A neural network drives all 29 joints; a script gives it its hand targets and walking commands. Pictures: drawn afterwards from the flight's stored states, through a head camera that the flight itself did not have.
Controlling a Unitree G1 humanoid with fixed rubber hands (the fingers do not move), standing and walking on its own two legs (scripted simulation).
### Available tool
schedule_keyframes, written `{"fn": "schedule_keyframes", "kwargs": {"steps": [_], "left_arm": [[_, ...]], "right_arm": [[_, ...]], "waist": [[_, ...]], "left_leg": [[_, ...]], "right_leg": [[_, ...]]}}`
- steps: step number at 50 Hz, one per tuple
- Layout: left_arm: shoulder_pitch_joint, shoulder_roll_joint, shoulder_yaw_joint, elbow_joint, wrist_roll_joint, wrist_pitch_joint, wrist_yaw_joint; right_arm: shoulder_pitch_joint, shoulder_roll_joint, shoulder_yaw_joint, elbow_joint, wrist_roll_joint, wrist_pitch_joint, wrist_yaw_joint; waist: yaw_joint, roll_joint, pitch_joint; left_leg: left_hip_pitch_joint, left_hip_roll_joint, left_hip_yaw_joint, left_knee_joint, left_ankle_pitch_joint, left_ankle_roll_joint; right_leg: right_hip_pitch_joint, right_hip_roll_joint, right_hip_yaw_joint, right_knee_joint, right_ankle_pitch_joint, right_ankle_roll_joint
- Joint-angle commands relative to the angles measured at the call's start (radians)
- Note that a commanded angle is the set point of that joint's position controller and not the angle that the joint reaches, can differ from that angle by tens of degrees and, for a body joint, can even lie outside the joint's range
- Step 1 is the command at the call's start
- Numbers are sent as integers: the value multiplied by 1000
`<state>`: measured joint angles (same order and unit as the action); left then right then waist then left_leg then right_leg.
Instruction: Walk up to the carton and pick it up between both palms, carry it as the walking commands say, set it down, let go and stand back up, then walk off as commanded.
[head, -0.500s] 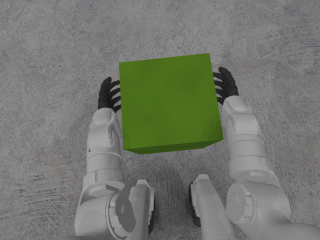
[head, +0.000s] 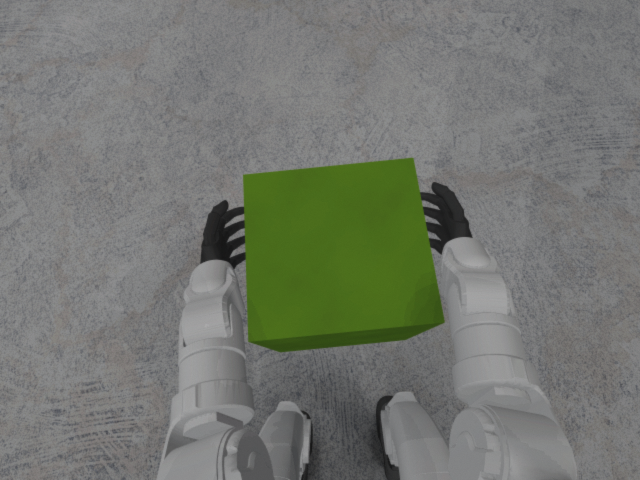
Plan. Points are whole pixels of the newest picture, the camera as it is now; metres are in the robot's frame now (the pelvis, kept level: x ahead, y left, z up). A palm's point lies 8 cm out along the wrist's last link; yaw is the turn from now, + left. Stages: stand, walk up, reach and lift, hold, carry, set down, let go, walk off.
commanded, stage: reach and lift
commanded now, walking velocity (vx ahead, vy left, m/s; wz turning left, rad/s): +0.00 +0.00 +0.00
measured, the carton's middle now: (336, 270) +0.38 +0.01 -0.11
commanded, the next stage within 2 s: none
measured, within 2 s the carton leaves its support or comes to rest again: neither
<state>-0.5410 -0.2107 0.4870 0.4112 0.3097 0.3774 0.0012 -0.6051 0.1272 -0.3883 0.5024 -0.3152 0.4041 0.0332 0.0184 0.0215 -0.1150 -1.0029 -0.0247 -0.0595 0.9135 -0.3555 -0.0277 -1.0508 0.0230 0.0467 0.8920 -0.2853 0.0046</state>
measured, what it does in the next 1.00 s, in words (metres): rises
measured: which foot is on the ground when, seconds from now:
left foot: down 0.00-1.00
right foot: down 0.00-1.00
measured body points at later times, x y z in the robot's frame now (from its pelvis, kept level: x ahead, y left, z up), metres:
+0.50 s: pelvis +0.02 +0.01 +0.05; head +0.11 -0.01 +0.49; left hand +0.37 +0.16 +0.03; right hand +0.38 -0.14 +0.02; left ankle +0.03 +0.13 -0.68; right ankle +0.06 -0.12 -0.68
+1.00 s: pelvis +0.03 +0.00 +0.07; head +0.02 -0.02 +0.52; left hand +0.34 +0.16 +0.10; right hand +0.35 -0.14 +0.09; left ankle +0.03 +0.13 -0.68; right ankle +0.06 -0.12 -0.68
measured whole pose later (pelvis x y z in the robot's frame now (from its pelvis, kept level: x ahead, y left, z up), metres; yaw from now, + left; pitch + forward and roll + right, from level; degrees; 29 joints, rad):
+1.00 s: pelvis +0.03 +0.00 +0.07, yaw +0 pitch -2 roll +0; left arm -0.31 -0.17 0.29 0.30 0.28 0.62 -0.01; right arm -0.32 0.17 -0.26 0.31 -0.29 0.64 0.00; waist 0.03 0.03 0.00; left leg -0.16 0.00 -0.07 0.41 -0.22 -0.03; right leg -0.21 0.03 0.04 0.40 -0.16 -0.01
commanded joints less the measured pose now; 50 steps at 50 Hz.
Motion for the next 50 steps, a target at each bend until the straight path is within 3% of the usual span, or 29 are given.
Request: {"fn": "schedule_keyframes", "kwargs": {"steps": [1, 26, 50], "left_arm": [[-555, -988, -662, 95, -162, -3, -284], [-319, -989, -716, 55, -178, 51, -260], [-287, -932, -786, -119, -266, 251, -245]], "right_arm": [[-524, 1031, 598, 42, 171, -39, 265], [-334, 982, 658, -76, 189, 12, 264], [-291, 987, 753, -244, 298, 213, 231]], "waist": [[0, -38, -674], [7, -21, -465], [13, -16, -209]], "left_leg": [[271, -115, 43, -134, 266, 8], [674, -87, 3, -424, 410, 7], [863, -67, 0, -564, 302, 12]], "right_leg": [[570, 101, -7, -105, 286, -10], [862, 95, 8, -371, 370, -13], [1087, 61, 27, -536, 267, -9]]}}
